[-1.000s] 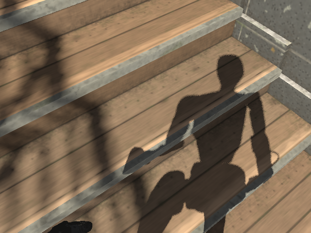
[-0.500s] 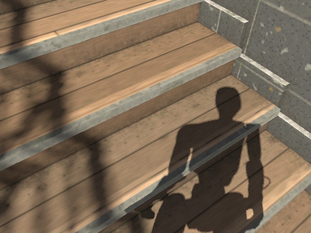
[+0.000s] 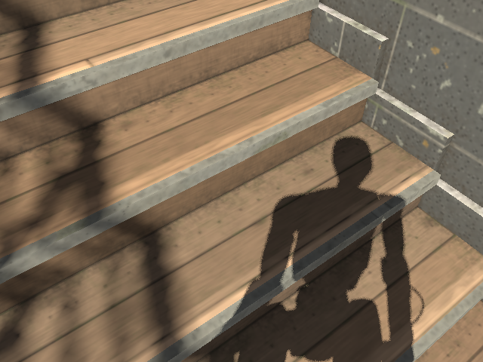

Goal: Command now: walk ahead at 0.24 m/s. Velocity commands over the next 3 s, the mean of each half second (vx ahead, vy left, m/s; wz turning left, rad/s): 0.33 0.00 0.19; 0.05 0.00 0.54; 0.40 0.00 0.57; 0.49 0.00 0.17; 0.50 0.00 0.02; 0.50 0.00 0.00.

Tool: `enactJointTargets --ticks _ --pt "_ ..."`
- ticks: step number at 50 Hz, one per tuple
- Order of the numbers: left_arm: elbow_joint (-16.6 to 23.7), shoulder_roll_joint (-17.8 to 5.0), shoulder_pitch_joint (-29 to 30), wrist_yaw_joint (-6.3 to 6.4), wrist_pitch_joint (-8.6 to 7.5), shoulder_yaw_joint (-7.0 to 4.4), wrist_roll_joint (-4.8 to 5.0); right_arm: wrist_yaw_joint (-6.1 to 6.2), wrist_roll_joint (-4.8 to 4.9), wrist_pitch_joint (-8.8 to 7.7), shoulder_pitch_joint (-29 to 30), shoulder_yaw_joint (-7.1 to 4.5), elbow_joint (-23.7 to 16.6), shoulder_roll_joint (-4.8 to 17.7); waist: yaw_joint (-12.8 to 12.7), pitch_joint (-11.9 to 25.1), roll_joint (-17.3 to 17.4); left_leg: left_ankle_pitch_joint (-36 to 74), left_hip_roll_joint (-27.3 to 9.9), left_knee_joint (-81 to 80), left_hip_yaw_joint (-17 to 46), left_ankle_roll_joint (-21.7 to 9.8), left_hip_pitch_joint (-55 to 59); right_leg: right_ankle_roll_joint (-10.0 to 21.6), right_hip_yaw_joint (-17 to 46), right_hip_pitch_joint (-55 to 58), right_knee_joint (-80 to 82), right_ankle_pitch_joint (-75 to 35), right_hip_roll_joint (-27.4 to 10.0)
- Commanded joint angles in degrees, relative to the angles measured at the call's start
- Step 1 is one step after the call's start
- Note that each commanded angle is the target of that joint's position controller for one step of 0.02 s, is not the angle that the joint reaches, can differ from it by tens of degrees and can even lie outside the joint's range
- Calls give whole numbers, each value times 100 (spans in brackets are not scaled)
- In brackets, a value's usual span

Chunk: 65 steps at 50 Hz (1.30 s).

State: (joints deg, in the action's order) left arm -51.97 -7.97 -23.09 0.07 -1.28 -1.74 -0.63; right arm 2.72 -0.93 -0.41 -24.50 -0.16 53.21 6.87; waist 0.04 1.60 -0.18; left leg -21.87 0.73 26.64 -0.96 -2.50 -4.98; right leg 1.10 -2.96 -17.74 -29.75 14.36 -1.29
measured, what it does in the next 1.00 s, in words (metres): climbs, turning left: left foot 0.16 m higher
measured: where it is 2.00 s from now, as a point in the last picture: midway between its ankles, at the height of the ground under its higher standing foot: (185, 179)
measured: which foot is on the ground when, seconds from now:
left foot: down 0.00-0.16, up 0.18-0.56, down 0.58-1.00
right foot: down 0.00-0.58, up 0.60-1.00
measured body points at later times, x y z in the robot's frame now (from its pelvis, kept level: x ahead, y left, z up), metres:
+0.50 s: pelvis +0.17 -0.03 +0.01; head +0.19 -0.04 +0.46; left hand +0.06 +0.15 -0.13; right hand +0.43 -0.15 -0.05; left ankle +0.28 +0.07 -0.49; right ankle +0.07 -0.11 -0.73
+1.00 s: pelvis +0.31 +0.00 +0.14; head +0.33 +0.03 +0.59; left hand +0.39 +0.25 +0.02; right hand +0.51 -0.21 +0.04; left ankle +0.31 +0.04 -0.57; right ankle +0.40 -0.12 -0.41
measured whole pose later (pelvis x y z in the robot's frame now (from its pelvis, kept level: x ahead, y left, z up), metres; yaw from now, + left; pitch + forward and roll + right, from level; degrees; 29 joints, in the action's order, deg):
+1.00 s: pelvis +0.31 +0.00 +0.14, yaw +24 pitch +3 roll -1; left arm -36.9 -8.8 -9.4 0.6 1.5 0.4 -4.2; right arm 4.2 -0.5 -1.6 -15.8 -3.2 40.6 10.8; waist 3.2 0.1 -3.1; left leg -17.4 12.2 38.9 7.9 -7.7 -22.9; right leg -1.4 1.3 -52.4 -93.2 6.2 -1.2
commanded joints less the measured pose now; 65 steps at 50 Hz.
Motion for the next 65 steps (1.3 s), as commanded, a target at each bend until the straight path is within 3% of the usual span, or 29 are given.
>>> enactJointTargets --ticks 1,4,7,8,9,10,11,14,16,18,21,23,25,27,28,29,30,31,33,34,38,43,45,47,54,58,61,63,65 --pt "566 -312 523 -42 -106 -72 -37 -6 40 -18 -537 -292 -178 1054 319 -1347 752 -2196 -1637 -1748 1986 -1046 -736 229 -349 -1239 -744 722 91" --pt "809 -397 871 -95 -130 -129 -24 -14 35 -99 -456 -261 -183 928 299 -1462 942 -1211 -1871 -1804 2067 -1239 -385 264 -330 -1697 -1111 929 -66" --pt "370 -333 -221 -99 -249 -208 5 -51 -10 -245 -185 -313 -88 880 -291 -849 511 1263 -1049 -553 842 -853 -985 352 -574 789 217 84 373" --pt "120 -573 -1084 -50 -266 -332 -36 -99 124 -355 -58 -307 -70 816 -759 -383 91 2443 -685 744 312 -696 -1563 436 12 2122 543 -256 32" --pt "-38 -1306 -1966 39 -257 -554 -49 -162 261 -412 -3 -248 -253 630 -1115 -11 -1036 1546 -54 2481 -204 -329 -2917 788 1949 3242 1462 436 -1282" --pt "-171 -1534 -2308 63 -142 -641 -80 -163 203 -408 -151 -299 -211 650 -1178 332 -1851 -406 248 4664 -390 -202 -3450 1396 3194 3224 2103 475 -2104" --pt "-114 -1196 -1708 103 -97 -524 -169 -126 9 -375 307 -385 -194 700 -892 -193 -963 -179 -25 6751 109 -219 -4048 1564 3031 2600 2044 1034 -2128" --pt "-202 -603 -961 19 -283 -251 -271 -166 49 -430 1388 -288 -892 197 -426 -330 -113 446 -154 9545 257 -544 -5658 1107 1492 2119 1867 790 -1738" --pt "-486 -378 -920 -44 -390 -95 -239 -166 113 -318 1507 -99 -1074 -254 -188 -239 -4 158 -28 10764 391 -772 -6426 842 1003 1918 1681 592 -1711" --pt "-734 -372 -1057 -56 -536 2 -211 -39 111 -141 2150 104 -1628 -622 -38 -789 -174 -487 50 11734 611 -910 -7797 819 935 1652 1899 827 -1966" --pt "-707 -172 -214 -9 -584 259 -100 -58 186 -67 2487 248 -2076 -399 593 -1645 91 6 -55 8992 54 -725 -6331 326 -604 -877 2527 -754 -1280" --pt "-710 -640 -228 201 -574 294 107 -17 199 124 2493 249 -2172 -101 548 -1463 -57 -187 30 7163 -1008 -426 -4657 388 -1033 -1262 2902 -4453 -969" --pt "-530 -1499 -155 315 -673 74 297 134 256 279 1608 263 -1816 -18 783 -280 -558 -474 263 5895 -1574 -466 -3040 392 -1320 -99 2126 -8647 -955" --pt "-229 -2088 375 373 -672 -260 413 289 207 234 37 115 -1413 348 1455 1259 -1427 -316 432 4708 -965 -699 -2054 401 -1117 1653 -45 -10969 -1442" --pt "72 -2075 645 290 -595 -365 517 293 45 115 -165 20 -1386 578 1537 1675 -1275 8 643 3196 -440 -722 -1217 442 -1024 1715 -1451 -10398 -1352" --pt "267 -1624 667 202 -505 -376 354 279 -69 33 166 -204 -1403 997 1342 1230 -470 1034 412 1397 1121 -1064 -817 165 -785 688 -3675 -5698 -690" --pt "919 -900 498 -10 -350 -225 81 297 -11 116 1166 -446 -1526 1707 325 1269 1438 5198 -1013 223 4284 -1668 -460 -363 -21 -1661 -6512 -115 712" --pt "1092 -420 106 -152 -323 -82 -206 155 -73 108 1596 -498 -1739 1746 -25 1676 847 5040 -1444 -205 4696 -1910 -835 -210 835 -1922 -7596 21 530" --pt "1336 -318 519 1 -142 -76 -334 42 -56 24 2164 -345 -1568 847 -469 251 -277 2232 -866 471 3298 -1498 -2484 -123 757 -2481 -7762 -643 249" --pt "1443 -259 553 121 -71 -26 -414 53 7 -8 2133 -306 -1405 639 -596 -191 -314 2118 -514 726 2510 -1215 -2916 -79 786 -2654 -7390 -871 119" --pt "1818 -145 751 233 84 108 -386 4 8 -83 1639 -357 -1178 814 -539 -104 -147 3273 -147 911 1556 -733 -2595 -163 759 -3077 -7051 -755 95" --pt "2236 -328 1622 71 295 173 -321 269 3 75 1191 -397 -1527 1071 78 393 269 106 -48 -12 2440 -453 -1535 -529 74 -3690 -5754 -767 -8" --pt "2206 -445 1706 123 287 93 -296 263 -53 -8 1052 -475 -1614 1218 259 660 571 -623 -394 -220 3322 -789 -932 -453 358 -4042 -6365 -996 -27" --pt "2203 -494 1932 113 213 76 -364 189 52 -141 735 -543 -1574 1324 381 399 434 -1202 -559 -467 3868 -983 -328 -289 614 -4721 -6522 -1011 -72" --pt "2491 -190 3069 -50 -143 209 -446 121 102 -553 -355 -608 -1091 1297 812 -359 389 -428 -821 -788 4279 -1768 1146 -38 625 -6780 -7773 439 -54" --pt "3134 109 3913 -14 -220 368 -488 75 57 -764 -741 -589 -623 1275 828 -606 535 583 -1039 -764 4141 -1740 1473 137 987 -8202 -9251 2007 -93" --pt "3691 75 4383 -43 -111 480 -433 4 120 -647 -475 -575 -437 1365 623 -690 336 439 -670 -1938 3563 -1443 -452 93 513 -6272 -7120 1616 -281" --pt "3634 0 3648 -73 108 477 -312 17 270 -528 325 -609 -708 1520 194 -109 437 2134 -700 -3035 2772 -1277 -2248 339 -107 -2370 -5221 886 -426" --pt "2784 -545 1287 81 118 22 -5 -107 298 -661 700 -719 -1013 1732 -745 1467 718 7773 -564 -1305 2103 -829 -2151 448 -261 1085 -4643 1195 297"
